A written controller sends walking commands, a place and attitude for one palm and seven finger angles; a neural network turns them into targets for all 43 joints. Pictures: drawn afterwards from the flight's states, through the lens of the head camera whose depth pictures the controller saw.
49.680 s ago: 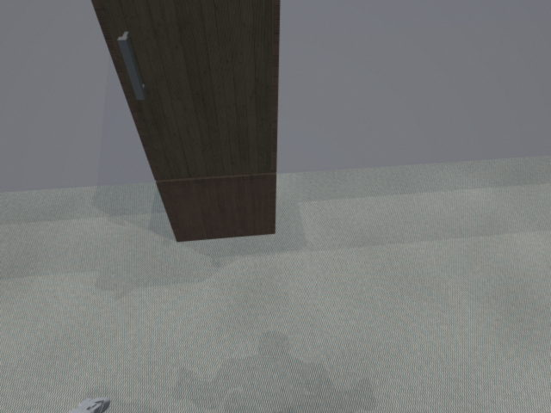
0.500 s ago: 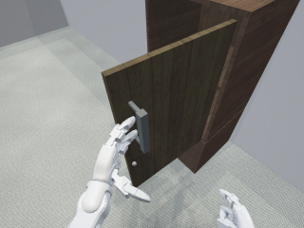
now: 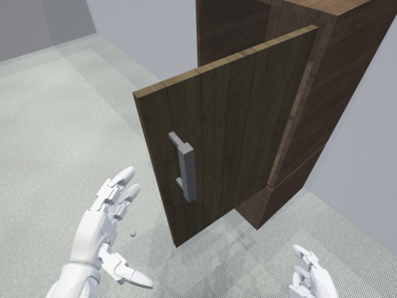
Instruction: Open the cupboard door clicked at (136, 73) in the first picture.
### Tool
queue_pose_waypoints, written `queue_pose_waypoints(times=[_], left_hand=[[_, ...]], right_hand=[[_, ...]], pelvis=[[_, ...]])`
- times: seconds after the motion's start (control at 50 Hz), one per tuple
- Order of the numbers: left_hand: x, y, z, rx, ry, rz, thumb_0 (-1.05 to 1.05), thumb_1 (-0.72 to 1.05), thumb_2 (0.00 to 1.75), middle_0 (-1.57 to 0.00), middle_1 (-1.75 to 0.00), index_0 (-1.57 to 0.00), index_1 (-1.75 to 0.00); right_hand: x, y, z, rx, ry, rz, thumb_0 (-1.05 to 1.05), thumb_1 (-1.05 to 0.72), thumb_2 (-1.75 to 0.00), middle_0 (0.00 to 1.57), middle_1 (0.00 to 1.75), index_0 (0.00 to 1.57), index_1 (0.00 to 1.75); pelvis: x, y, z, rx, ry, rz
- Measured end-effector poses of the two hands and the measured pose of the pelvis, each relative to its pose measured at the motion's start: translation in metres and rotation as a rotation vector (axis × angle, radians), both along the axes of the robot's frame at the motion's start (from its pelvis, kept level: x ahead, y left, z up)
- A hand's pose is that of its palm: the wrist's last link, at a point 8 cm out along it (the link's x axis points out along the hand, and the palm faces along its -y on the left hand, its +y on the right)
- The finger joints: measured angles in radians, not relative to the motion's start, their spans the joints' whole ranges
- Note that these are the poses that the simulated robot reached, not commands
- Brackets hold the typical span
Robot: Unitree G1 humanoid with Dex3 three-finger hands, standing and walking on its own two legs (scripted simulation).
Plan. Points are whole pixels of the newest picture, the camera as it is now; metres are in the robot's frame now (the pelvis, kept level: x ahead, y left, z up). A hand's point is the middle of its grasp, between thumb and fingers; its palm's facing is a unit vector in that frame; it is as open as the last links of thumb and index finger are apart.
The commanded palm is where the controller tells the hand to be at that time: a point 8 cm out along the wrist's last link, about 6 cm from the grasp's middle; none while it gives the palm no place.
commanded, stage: slide the hand sideways off the handle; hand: left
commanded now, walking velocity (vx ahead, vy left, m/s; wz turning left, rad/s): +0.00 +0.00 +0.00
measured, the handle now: (182, 168) +0.34 +0.05 +0.10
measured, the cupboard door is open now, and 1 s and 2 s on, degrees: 85 85 85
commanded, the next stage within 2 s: draw the hand back to the body in 0.02 s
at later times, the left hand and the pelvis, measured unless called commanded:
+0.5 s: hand (99, 237) +0.19 +0.17 +0.12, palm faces -0.10 -0.99 -0.06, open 16.3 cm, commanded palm +0.17 +0.22 +0.13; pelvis -0.01 +0.03 +0.00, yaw +0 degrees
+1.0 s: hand (38, 221) +0.20 +0.24 +0.16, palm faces +0.29 -0.90 -0.32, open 13.0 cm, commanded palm +0.15 +0.29 +0.18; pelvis +0.00 +0.03 +0.03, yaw -1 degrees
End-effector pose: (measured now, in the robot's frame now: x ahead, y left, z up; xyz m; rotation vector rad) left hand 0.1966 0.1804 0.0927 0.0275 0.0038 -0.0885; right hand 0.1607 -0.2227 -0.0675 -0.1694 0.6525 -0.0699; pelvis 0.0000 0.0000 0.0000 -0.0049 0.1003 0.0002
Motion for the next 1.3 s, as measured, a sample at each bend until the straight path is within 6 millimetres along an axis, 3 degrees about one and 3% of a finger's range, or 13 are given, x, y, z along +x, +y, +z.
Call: queue_pose_waypoints(times=[0.08,0.2,0.44,0.66,0.84,1.04,1.3], left_hand=[[-0.009,0.004,0.0,-0.009,-0.007,-0.027,-0.02,-0.5,0.3,-0.16,-0.31,-0.16,-0.3],[-0.007,0.005,-0.002,-0.016,-0.018,-0.051,-0.02,-0.5,0.3,-0.16,-0.3,-0.15,-0.3],[-0.014,0.032,0.024,0.019,-0.04,-0.022,-0.02,-0.5,0.3,-0.15,-0.3,-0.15,-0.3],[-0.028,0.059,0.045,0.078,-0.058,0.024,-0.02,-0.45,0.32,-0.16,-0.3,-0.15,-0.3],[-0.035,0.085,0.063,0.242,-0.066,0.291,-0.01,-0.22,0.42,-0.17,-0.3,-0.17,-0.3],[-0.032,0.111,0.083,0.33,-0.087,0.39,-0.01,0.11,0.57,-0.18,-0.3,-0.18,-0.3],[-0.028,0.139,0.107,0.401,-0.135,0.498,0.0,0.56,0.76,-0.2,-0.3,-0.2,-0.3]], right_hand=[[-0.002,0.0,0.0,-0.019,-0.013,0.001,0.01,-0.9,-0.9,0.2,0.3,0.2,0.3],[-0.003,0.005,0.0,-0.028,-0.033,-0.005,0.01,-0.9,-0.9,0.2,0.29,0.2,0.3],[-0.002,0.031,0.011,0.011,-0.084,0.0,0.01,-0.9,-0.9,0.2,0.3,0.2,0.3],[0.007,0.039,0.024,-0.013,-0.122,0.029,0.01,-0.9,-0.9,0.2,0.3,0.2,0.3],[0.005,0.042,0.032,-0.044,-0.064,0.014,0.01,-0.9,-0.9,0.2,0.3,0.2,0.3],[0.005,0.041,0.03,-0.045,-0.002,0.008,0.01,-0.9,-0.9,0.2,0.3,0.2,0.3],[0.019,0.029,0.034,-0.05,0.012,-0.001,0.01,-0.9,-0.9,0.2,0.3,0.2,0.3]], pelvis=[[-0.003,0.004,-0.002,-0.008,0.002,0.008],[-0.008,0.011,-0.006,-0.014,0.005,0.007],[-0.006,0.023,0.001,-0.021,-0.03,-0.001],[-0.008,0.03,0.007,-0.028,-0.068,0.007],[-0.006,0.032,0.023,-0.024,-0.112,-0.008],[0.001,0.033,0.035,-0.016,-0.144,-0.018],[0.011,0.029,0.041,-0.013,-0.155,-0.024]])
